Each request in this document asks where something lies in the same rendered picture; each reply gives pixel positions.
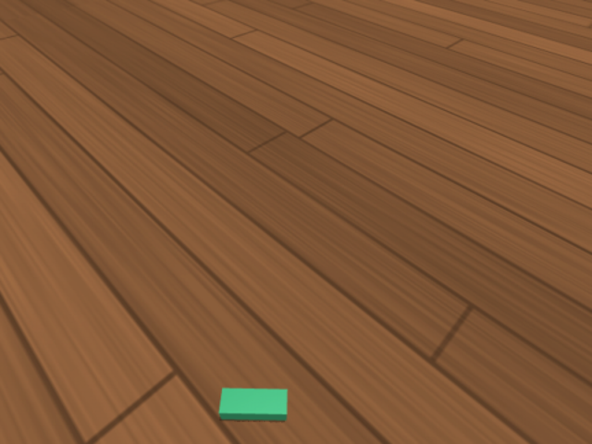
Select carton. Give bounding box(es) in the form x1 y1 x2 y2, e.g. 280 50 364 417
219 388 288 421

